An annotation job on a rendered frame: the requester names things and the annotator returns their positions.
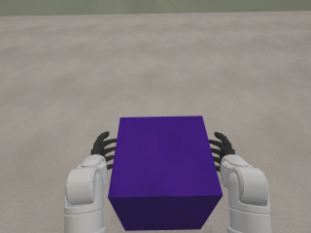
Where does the right robot forearm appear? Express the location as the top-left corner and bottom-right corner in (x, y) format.
(220, 154), (272, 233)

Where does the robot left hand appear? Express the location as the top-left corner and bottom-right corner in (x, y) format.
(90, 131), (117, 170)

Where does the robot right hand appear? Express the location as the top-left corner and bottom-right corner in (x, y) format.
(208, 132), (235, 172)

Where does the left robot forearm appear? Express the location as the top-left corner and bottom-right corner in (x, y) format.
(64, 154), (109, 233)

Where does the carton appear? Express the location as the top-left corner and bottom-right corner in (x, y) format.
(108, 116), (223, 231)

